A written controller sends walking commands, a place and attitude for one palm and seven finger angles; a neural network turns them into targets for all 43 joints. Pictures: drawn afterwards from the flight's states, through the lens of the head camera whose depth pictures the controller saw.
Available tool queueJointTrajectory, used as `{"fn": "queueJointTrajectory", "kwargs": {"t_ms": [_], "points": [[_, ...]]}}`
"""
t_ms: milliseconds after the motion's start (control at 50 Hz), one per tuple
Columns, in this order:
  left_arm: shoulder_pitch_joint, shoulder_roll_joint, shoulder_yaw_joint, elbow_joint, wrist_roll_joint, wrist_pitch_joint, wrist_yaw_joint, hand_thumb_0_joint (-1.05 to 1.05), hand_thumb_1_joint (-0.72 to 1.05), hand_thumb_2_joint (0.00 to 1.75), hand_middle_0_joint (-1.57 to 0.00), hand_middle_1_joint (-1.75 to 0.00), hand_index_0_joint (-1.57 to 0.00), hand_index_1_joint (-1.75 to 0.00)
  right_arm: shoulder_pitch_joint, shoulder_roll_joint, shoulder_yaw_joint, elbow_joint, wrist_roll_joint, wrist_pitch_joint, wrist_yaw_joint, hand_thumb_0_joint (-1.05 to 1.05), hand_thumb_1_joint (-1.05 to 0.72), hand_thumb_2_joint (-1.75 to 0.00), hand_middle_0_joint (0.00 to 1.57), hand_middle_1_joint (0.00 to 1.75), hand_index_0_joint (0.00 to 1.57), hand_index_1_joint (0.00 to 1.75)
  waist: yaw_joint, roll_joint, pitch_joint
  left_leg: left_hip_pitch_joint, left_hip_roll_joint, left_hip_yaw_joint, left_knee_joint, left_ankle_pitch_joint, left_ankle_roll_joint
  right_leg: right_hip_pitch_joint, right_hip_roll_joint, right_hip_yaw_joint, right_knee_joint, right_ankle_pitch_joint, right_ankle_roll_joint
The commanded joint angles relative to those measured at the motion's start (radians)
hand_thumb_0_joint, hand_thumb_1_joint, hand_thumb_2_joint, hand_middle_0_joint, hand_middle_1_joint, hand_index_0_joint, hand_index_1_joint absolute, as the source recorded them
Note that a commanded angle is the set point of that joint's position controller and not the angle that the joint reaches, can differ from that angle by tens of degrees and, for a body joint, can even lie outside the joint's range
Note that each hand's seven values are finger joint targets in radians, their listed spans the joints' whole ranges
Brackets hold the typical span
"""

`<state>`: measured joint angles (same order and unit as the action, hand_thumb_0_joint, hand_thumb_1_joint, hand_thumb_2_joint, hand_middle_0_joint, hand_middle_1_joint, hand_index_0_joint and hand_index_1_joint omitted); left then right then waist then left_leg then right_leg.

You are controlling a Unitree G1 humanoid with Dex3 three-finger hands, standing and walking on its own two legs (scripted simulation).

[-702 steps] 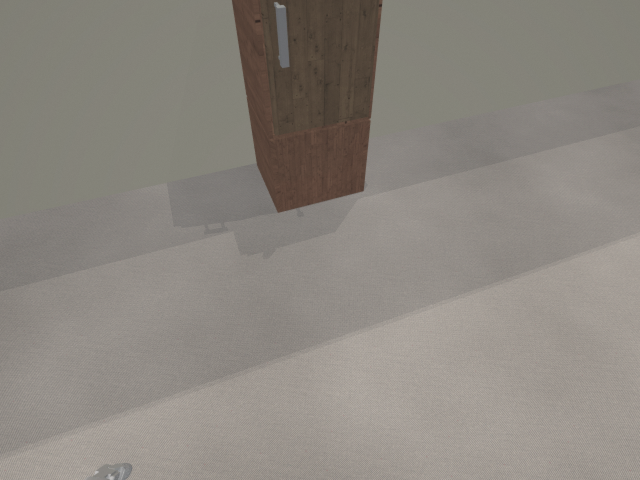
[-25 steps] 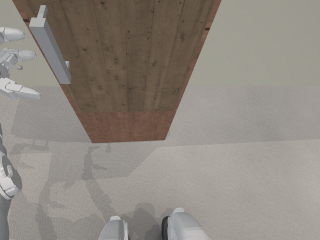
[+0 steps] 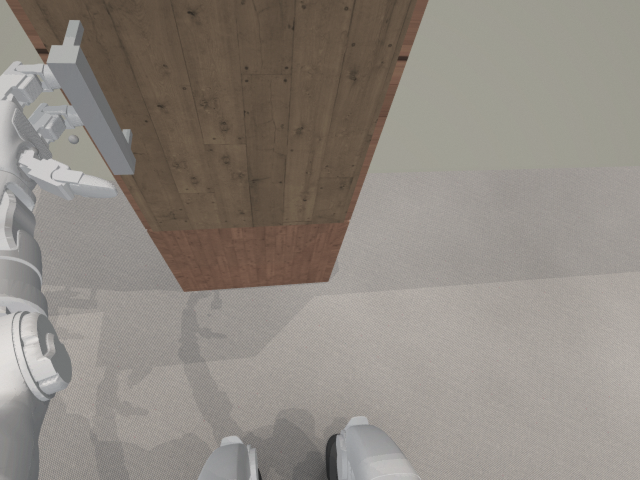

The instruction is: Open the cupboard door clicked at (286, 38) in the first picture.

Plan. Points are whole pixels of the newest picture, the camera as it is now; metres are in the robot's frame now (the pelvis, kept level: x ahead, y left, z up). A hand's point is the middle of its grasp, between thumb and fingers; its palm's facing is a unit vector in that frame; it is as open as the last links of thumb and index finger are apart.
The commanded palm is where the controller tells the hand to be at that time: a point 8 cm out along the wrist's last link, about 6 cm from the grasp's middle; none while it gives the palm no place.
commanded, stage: slide the fingers in behind the handle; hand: left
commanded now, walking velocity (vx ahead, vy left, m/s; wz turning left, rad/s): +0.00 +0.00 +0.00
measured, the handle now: (102, 106) +0.55 +0.22 +0.08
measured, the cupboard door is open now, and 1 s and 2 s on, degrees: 0 0 1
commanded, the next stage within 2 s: close the thumb around the handle in 0.90 s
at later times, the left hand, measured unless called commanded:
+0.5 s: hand (109, 137) +0.50 +0.21 +0.08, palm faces +0.01 -1.00 -0.01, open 14.0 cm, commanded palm +0.48 +0.25 +0.08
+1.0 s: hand (109, 137) +0.50 +0.21 +0.08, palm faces +0.03 -1.00 -0.02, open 14.0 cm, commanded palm +0.48 +0.26 +0.08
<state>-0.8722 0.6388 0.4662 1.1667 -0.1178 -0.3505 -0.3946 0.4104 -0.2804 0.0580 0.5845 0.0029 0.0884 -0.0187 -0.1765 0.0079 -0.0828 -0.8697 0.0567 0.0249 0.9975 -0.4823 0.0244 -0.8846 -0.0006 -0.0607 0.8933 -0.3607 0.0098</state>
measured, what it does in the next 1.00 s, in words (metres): stands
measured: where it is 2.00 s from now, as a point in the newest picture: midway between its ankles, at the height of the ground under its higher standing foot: outside the picture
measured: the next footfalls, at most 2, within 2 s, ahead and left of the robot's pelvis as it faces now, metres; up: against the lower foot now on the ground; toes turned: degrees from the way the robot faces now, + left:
none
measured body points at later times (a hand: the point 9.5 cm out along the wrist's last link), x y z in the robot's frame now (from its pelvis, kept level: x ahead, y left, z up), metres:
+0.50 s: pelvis +0.01 +0.00 +0.00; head +0.13 +0.02 +0.43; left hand +0.50 +0.26 +0.08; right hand +0.02 -0.27 -0.11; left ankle -0.01 +0.10 -0.68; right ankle +0.03 -0.13 -0.68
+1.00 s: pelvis +0.00 -0.01 +0.00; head +0.13 +0.01 +0.43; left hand +0.50 +0.26 +0.08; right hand +0.01 -0.28 -0.10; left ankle -0.01 +0.10 -0.68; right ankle +0.03 -0.13 -0.68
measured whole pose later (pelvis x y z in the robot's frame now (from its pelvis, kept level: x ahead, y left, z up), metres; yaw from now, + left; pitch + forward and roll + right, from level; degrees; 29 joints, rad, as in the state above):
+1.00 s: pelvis +0.00 -0.01 +0.00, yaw +0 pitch +20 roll -2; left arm -0.88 0.57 0.43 1.17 -0.11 -0.37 -0.31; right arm 0.40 -0.28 0.04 0.60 0.00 0.07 -0.01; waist -0.17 0.01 -0.08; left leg -0.86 0.06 0.02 0.99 -0.48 0.01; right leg -0.88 0.00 -0.06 0.90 -0.37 0.00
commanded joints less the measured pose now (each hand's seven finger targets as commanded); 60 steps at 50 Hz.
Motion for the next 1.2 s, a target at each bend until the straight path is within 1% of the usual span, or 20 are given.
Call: {"fn": "queueJointTrajectory", "kwargs": {"t_ms": [0,20,100,180,280,340,440,540,560,580,620,680,700,760,780,820,980,1020,1100,1180], "points": [[-0.397,0.277,0.035,-0.244,-0.026,-0.081,0.005,0.0,-0.5,0.3,-0.3,-1.2,-0.3,-1.2,0.152,-0.186,-0.076,-0.05,-0.007,-0.017,-0.016,0.0,-0.9,-0.9,0.2,0.3,0.2,0.3,0.02,0.169,-0.486,0.323,-0.024,-0.068,-0.119,0.478,-0.01,0.244,0.049,0.016,-0.059,0.307,-0.029],[-0.377,0.235,0.012,-0.226,-0.032,-0.075,0.003,0.0,-0.5,0.3,-0.3,-1.2,-0.3,-1.2,0.15,-0.183,-0.077,-0.053,-0.005,-0.018,-0.013,0.0,-0.9,-0.9,0.2,0.3,0.2,0.3,0.014,0.141,-0.466,0.306,-0.027,-0.062,-0.12,0.454,-0.006,0.248,0.051,0.016,-0.066,0.301,-0.027],[-0.409,0.262,0.016,-0.199,-0.022,-0.058,0.012,0.0,-0.5,0.3,-0.3,-1.2,-0.3,-1.2,0.15,-0.187,-0.075,-0.049,-0.002,-0.016,-0.019,0.0,-0.9,-0.9,0.2,0.3,0.2,0.3,0.005,0.124,-0.417,0.246,-0.031,-0.057,-0.125,0.39,0.002,0.253,0.046,0.024,-0.07,0.283,-0.025],[-0.436,0.255,0.016,-0.248,-0.022,-0.078,0.026,0.0,-0.5,0.3,-0.3,-1.2,-0.3,-1.2,0.152,-0.183,-0.077,-0.046,-0.007,-0.022,-0.018,0.0,-0.9,-0.9,0.2,0.3,0.2,0.3,0.007,0.163,-0.481,0.306,-0.029,-0.063,-0.113,0.453,-0.005,0.247,0.046,0.025,-0.06,0.311,-0.027],[-0.398,0.186,-0.018,-0.218,-0.027,-0.071,0.034,0.0,-0.5,0.3,-0.3,-1.2,-0.3,-1.2,0.151,-0.179,-0.079,-0.04,-0.007,-0.021,-0.012,0.0,-0.9,-0.9,0.2,0.3,0.2,0.3,0.005,0.157,-0.472,0.319,-0.026,-0.065,-0.111,0.484,-0.008,0.23,0.048,0.017,-0.057,0.322,-0.027],[-0.413,0.2,-0.006,-0.248,-0.021,-0.071,0.05,0.0,-0.5,0.3,-0.3,-1.2,-0.3,-1.2,0.154,-0.179,-0.081,-0.042,-0.01,-0.021,-0.01,0.0,-0.9,-0.9,0.2,0.3,0.2,0.3,0.013,0.157,-0.479,0.316,-0.028,-0.067,-0.113,0.485,-0.006,0.247,0.047,0.017,-0.054,0.328,-0.031],[-0.435,0.14,-0.038,-0.266,-0.019,-0.081,0.085,0.0,-0.5,0.3,-0.3,-1.2,-0.3,-1.2,0.151,-0.171,-0.083,-0.043,-0.012,-0.024,-0.004,0.0,-0.9,-0.9,0.2,0.3,0.2,0.3,0.004,0.16,-0.476,0.333,-0.028,-0.069,-0.112,0.497,-0.009,0.227,0.047,0.014,-0.053,0.326,-0.029],[-0.388,0.186,0.004,-0.258,-0.001,-0.089,0.109,0.0,-0.5,0.3,-0.3,-1.2,-0.3,-1.2,0.153,-0.172,-0.083,-0.048,-0.014,-0.023,-0.001,0.0,-0.9,-0.9,0.2,0.3,0.2,0.3,0.025,0.132,-0.499,0.307,-0.032,-0.059,-0.114,0.503,-0.006,0.282,0.046,0.022,-0.048,0.363,-0.029],[-0.398,0.198,0.005,-0.262,0.007,-0.09,0.112,0.0,-0.5,0.3,-0.3,-1.2,-0.3,-1.2,0.148,-0.169,-0.083,-0.048,-0.011,-0.022,-0.001,0.0,-0.9,-0.9,0.2,0.3,0.2,0.3,0.024,0.129,-0.498,0.297,-0.031,-0.057,-0.112,0.498,-0.006,0.287,0.044,0.026,-0.047,0.368,-0.026],[-0.398,0.146,-0.037,-0.238,0.007,-0.085,0.107,0.0,-0.5,0.3,-0.3,-1.2,-0.3,-1.2,0.143,-0.162,-0.081,-0.047,-0.008,-0.022,0.0,0.0,-0.9,-0.9,0.2,0.3,0.2,0.3,0.01,0.127,-0.462,0.286,-0.034,-0.051,-0.115,0.469,-0.003,0.276,0.044,0.027,-0.056,0.356,-0.024],[-0.422,0.178,-0.016,-0.237,0.004,-0.085,0.107,0.0,-0.5,0.3,-0.3,-1.2,-0.3,-1.2,0.144,-0.17,-0.081,-0.046,-0.008,-0.022,-0.003,0.0,-0.9,-0.9,0.2,0.3,0.2,0.3,0.008,0.107,-0.446,0.256,-0.035,-0.052,-0.124,0.418,-0.001,0.289,0.043,0.029,-0.062,0.33,-0.024],[-0.419,0.177,-0.012,-0.238,-0.002,-0.095,0.1,0.0,-0.5,0.3,-0.3,-1.2,-0.3,-1.2,0.143,-0.168,-0.08,-0.045,-0.008,-0.027,-0.007,0.0,-0.9,-0.9,0.2,0.3,0.2,0.3,0.015,0.14,-0.477,0.278,-0.037,-0.051,-0.119,0.437,-0.004,0.289,0.042,0.032,-0.057,0.341,-0.027],[-0.428,0.151,-0.033,-0.229,-0.006,-0.094,0.097,0.0,-0.5,0.3,-0.3,-1.2,-0.3,-1.2,0.144,-0.166,-0.08,-0.039,-0.008,-0.029,-0.007,0.0,-0.9,-0.9,0.2,0.3,0.2,0.3,0.002,0.111,-0.459,0.275,-0.035,-0.053,-0.12,0.43,-0.001,0.282,0.043,0.029,-0.061,0.337,-0.025],[-0.415,0.185,0.0,-0.248,-0.012,-0.099,0.091,0.0,-0.5,0.3,-0.3,-1.2,-0.3,-1.2,0.149,-0.171,-0.083,-0.04,-0.01,-0.031,-0.006,0.0,-0.9,-0.9,0.2,0.3,0.2,0.3,0.017,0.117,-0.511,0.28,-0.037,-0.051,-0.115,0.454,-0.001,0.315,0.043,0.034,-0.056,0.364,-0.025],[-0.368,0.198,0.014,-0.206,-0.009,-0.09,0.088,0.0,-0.5,0.3,-0.3,-1.2,-0.3,-1.2,0.149,-0.172,-0.082,-0.042,-0.007,-0.028,-0.008,0.0,-0.9,-0.9,0.2,0.3,0.2,0.3,0.025,0.102,-0.487,0.255,-0.038,-0.045,-0.117,0.438,0.0,0.32,0.042,0.035,-0.058,0.359,-0.026],[-0.402,0.162,-0.03,-0.19,-0.005,-0.077,0.083,0.0,-0.5,0.3,-0.3,-1.2,-0.3,-1.2,0.143,-0.169,-0.078,-0.042,-0.005,-0.028,-0.008,0.0,-0.9,-0.9,0.2,0.3,0.2,0.3,0.004,0.092,-0.421,0.211,-0.041,-0.04,-0.125,0.385,0.004,0.31,0.04,0.037,-0.068,0.335,-0.022],[-0.438,0.222,0.009,-0.231,-0.011,-0.098,0.075,0.0,-0.5,0.3,-0.3,-1.2,-0.3,-1.2,0.151,-0.176,-0.08,-0.036,-0.008,-0.037,-0.013,0.0,-0.9,-0.9,0.2,0.3,0.2,0.3,0.012,0.133,-0.503,0.259,-0.039,-0.049,-0.113,0.411,0.002,0.306,0.04,0.041,-0.058,0.336,-0.025],[-0.435,0.182,-0.025,-0.221,-0.009,-0.091,0.069,0.0,-0.39,0.35,-0.31,-1.21,-0.31,-1.21,0.145,-0.173,-0.079,-0.037,-0.006,-0.036,-0.012,0.0,-0.9,-0.9,0.2,0.3,0.2,0.3,0.001,0.148,-0.471,0.265,-0.038,-0.047,-0.116,0.407,0.001,0.277,0.041,0.036,-0.063,0.322,-0.024],[-0.446,0.206,-0.014,-0.191,-0.009,-0.075,0.069,0.0,-0.16,0.44,-0.32,-1.24,-0.32,-1.24,0.15,-0.181,-0.077,-0.032,-0.006,-0.033,-0.015,0.0,-0.9,-0.9,0.2,0.3,0.2,0.3,-0.003,0.118,-0.444,0.24,-0.036,-0.057,-0.121,0.375,0.001,0.266,0.042,0.031,-0.065,0.29,-0.025],[-0.436,0.201,-0.009,-0.231,-0.01,-0.087,0.074,0.0,0.06,0.54,-0.34,-1.26,-0.34,-1.26,0.153,-0.178,-0.08,-0.038,-0.009,-0.036,-0.013,0.0,-0.9,-0.9,0.2,0.3,0.2,0.3,0.008,0.158,-0.491,0.295,-0.034,-0.06,-0.115,0.435,-0.004,0.254,0.043,0.027,-0.057,0.315,-0.028]]}}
